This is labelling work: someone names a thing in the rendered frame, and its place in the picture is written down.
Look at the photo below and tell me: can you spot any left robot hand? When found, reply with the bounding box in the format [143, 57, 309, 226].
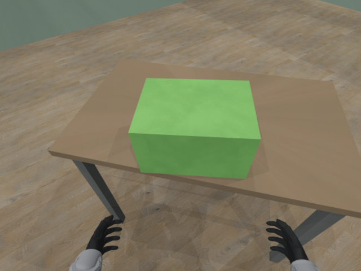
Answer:
[86, 215, 122, 255]

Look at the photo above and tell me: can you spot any table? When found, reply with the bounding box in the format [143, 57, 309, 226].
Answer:
[48, 60, 361, 263]

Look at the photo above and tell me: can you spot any carton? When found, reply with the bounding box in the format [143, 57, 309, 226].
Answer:
[128, 78, 261, 179]

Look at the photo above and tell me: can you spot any right robot forearm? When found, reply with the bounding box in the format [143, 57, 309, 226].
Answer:
[290, 259, 319, 271]

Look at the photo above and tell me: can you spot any left robot forearm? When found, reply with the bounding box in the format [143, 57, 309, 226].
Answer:
[69, 249, 102, 271]

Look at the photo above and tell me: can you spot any right robot hand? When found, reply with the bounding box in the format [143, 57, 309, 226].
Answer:
[266, 219, 308, 264]

